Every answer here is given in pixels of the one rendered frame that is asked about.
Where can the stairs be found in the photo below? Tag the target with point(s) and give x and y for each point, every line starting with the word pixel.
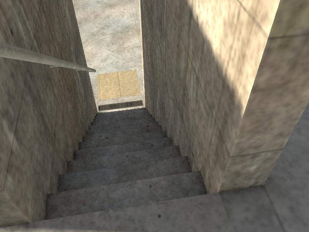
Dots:
pixel 124 160

